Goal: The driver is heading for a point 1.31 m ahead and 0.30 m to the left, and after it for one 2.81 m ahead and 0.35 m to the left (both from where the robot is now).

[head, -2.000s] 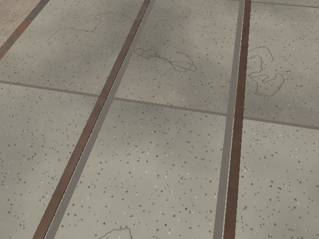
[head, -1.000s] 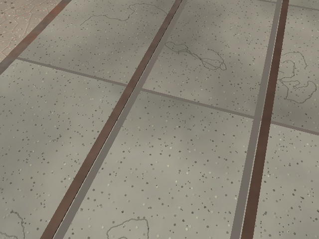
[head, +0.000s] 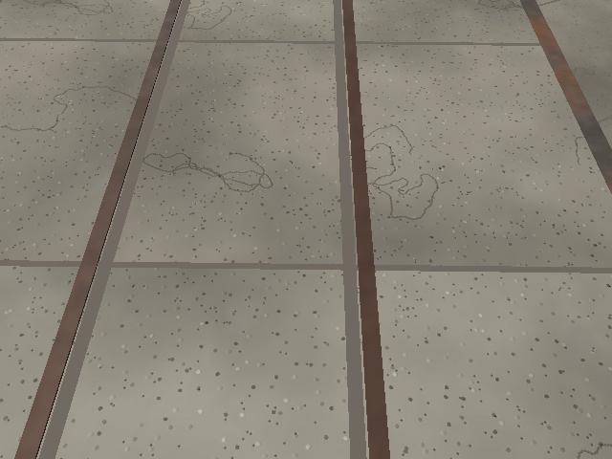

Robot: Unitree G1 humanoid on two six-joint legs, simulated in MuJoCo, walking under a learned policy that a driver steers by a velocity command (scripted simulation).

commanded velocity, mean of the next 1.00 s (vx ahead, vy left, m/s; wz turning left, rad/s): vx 0.89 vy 0.00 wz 0.38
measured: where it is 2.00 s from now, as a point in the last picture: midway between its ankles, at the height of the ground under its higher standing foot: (177, 113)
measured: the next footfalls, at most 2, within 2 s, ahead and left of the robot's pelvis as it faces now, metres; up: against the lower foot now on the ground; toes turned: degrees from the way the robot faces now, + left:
left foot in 0.28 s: +0.31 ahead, +0.22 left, +0.00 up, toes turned +22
right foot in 0.76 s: +0.78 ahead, +0.34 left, +0.00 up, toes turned +29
